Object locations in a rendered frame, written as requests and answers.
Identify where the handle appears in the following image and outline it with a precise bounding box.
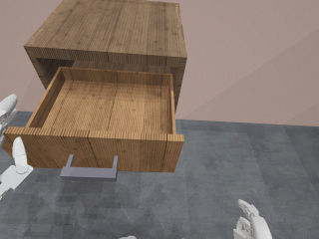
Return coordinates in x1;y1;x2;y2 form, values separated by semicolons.
60;153;119;182

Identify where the drawer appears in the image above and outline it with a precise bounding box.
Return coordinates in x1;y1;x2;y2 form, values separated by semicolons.
1;67;184;173

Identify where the cabinet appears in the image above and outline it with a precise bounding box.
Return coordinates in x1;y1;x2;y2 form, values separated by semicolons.
23;0;187;172

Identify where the left robot hand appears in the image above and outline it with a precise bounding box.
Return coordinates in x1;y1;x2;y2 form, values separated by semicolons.
0;94;33;201

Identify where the right robot hand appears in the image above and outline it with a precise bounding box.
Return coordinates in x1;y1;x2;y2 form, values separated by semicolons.
233;199;273;239

